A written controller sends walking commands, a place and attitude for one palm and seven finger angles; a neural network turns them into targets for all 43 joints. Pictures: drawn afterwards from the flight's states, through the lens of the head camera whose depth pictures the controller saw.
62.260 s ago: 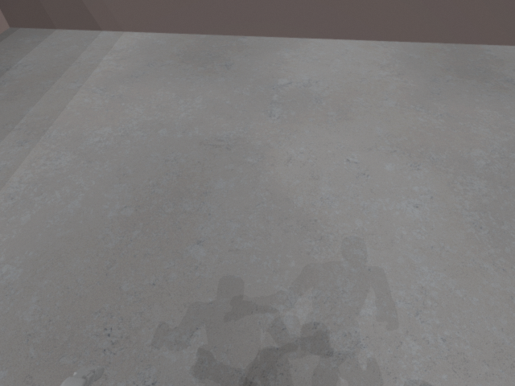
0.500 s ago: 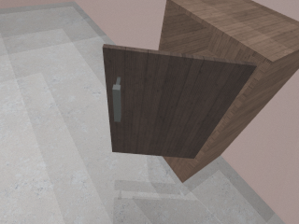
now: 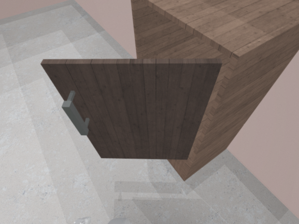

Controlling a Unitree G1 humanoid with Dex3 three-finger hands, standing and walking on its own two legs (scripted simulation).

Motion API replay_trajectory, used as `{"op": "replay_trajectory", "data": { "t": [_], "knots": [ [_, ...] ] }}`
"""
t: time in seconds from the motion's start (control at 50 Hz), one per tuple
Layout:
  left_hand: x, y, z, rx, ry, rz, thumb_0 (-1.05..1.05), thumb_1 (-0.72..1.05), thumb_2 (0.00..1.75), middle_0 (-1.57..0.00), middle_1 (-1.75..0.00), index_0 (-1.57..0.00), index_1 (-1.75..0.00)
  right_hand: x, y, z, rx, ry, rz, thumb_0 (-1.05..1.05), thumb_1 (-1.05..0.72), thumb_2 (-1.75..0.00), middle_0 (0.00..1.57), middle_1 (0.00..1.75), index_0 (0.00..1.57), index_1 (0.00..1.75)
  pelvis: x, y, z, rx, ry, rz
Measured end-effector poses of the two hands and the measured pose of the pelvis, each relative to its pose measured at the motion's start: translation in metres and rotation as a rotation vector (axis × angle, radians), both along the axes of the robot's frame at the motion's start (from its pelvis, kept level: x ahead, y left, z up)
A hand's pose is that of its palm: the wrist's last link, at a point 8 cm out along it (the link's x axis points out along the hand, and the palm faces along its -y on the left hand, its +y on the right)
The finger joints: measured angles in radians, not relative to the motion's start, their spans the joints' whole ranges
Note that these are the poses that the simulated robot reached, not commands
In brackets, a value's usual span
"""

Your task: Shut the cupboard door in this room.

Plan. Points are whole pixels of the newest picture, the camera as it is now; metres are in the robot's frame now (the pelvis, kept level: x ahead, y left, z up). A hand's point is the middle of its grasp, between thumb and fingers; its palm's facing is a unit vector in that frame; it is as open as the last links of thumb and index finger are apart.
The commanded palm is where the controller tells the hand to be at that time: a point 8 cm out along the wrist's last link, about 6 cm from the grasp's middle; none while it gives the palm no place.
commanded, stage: come to a stop and stand still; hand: left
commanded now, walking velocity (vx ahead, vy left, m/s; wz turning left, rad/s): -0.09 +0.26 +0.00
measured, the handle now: (78, 114) +0.41 +0.24 +0.03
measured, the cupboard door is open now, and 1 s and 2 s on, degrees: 54 54 54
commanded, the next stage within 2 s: look again from close up in 1.44 s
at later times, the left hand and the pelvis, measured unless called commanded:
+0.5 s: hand out of the picture -0.04 +0.23 -0.18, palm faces +0.12 -0.97 -0.19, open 7.4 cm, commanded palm none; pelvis -0.04 +0.04 +0.01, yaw +2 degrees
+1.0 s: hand out of the picture +0.00 +0.18 -0.17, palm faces -0.01 -0.97 -0.25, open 7.3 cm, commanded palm none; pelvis -0.04 +0.00 +0.00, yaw +0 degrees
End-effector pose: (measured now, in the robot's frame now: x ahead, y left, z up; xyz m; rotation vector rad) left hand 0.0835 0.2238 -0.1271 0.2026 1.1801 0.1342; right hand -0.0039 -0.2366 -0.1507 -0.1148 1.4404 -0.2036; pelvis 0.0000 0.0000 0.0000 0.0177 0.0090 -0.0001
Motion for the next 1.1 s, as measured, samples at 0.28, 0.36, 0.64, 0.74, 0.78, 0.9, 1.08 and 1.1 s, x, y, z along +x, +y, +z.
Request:
{"op": "replay_trajectory", "data": {
  "t": [0.28, 0.36, 0.64, 0.74, 0.78, 0.9, 1.08, 1.1],
  "knots": [
    [-0.06, 0.018, -0.009, -0.006, 0.032, 0.108, 0.0, 0.91, 0.9, -0.2, -0.3, -0.2, -0.3, 0.076, 0.009, 0.021, -0.017, -0.205, 0.151, 0.0, -0.91, -0.9, 0.2, 0.3, 0.2, 0.3, -0.027, 0.003, 0.001, 0.003, -0.006, 0.029],
    [-0.095, 0.04, -0.024, -0.017, 0.089, 0.139, 0.01, 0.91, 0.9, -0.2, -0.3, -0.2, -0.3, 0.076, 0.027, 0.023, -0.035, -0.262, 0.172, 0.0, -0.91, -0.9, 0.2, 0.3, 0.2, 0.3, -0.036, 0.02, -0.006, -0.013, -0.016, 0.028],
    [-0.144, 0.045, -0.013, -0.073, 0.228, 0.12, 0.01, 0.91, 0.9, -0.19, -0.29, -0.2, -0.3, -0.006, 0.053, 0.03, -0.039, -0.129, 0.111, 0.0, -0.94, -0.9, 0.2, 0.3, 0.2, 0.3, -0.043, 0.043, 0.011, -0.016, 0.004, 0.021],
    [-0.127, 0.032, -0.011, -0.058, 0.216, 0.086, 0.01, 0.92, 0.9, -0.19, -0.29, -0.2, -0.3, -0.044, 0.047, 0.021, -0.015, -0.036, 0.061, 0.0, -0.93, -0.9, 0.2, 0.3, 0.2, 0.3, -0.047, 0.032, 0.01, -0.01, 0.017, 0.019],
    [-0.12, 0.028, -0.013, -0.03, 0.191, 0.069, 0.02, 0.93, 0.9, -0.2, -0.29, -0.2, -0.3, -0.058, 0.042, 0.013, 0.003, -0.002, 0.038, 0.0, -0.92, -0.9, 0.2, 0.3, 0.2, 0.3, -0.048, 0.024, 0.005, 0.005, 0.019, 0.007],
    [-0.105, 0.014, -0.01, 0.01, 0.153, 0.009, 0.01, 0.93, 0.9, -0.2, -0.29, -0.2, -0.3, -0.071, 0.03, -0.001, 0.042, 0.003, 0.012, 0.01, -0.91, -0.9, 0.2, 0.3, 0.2, 0.3, -0.045, 0.013, -0.002, -0.029, 0.008, 0.005],
    [-0.089, 0.004, -0.007, 0.025, 0.079, 0.022, 0.01, 0.93, 0.9, -0.2, -0.29, -0.2, -0.3, -0.047, 0.027, -0.007, 0.063, -0.064, 0.042, 0.01, -0.92, -0.9, 0.2, 0.3, 0.2, 0.3, -0.038, -0.002, -0.003, -0.006, -0.032, 0.002],
    [-0.09, 0.003, -0.007, 0.024, 0.078, 0.025, 0.01, 0.93, 0.9, -0.2, -0.29, -0.2, -0.3, -0.045, 0.025, -0.006, 0.059, -0.063, 0.047, 0.01, -0.93, -0.9, 0.2, 0.3, 0.2, 0.3, -0.037, -0.003, -0.003, -0.005, -0.033, 0.003]
  ]
}}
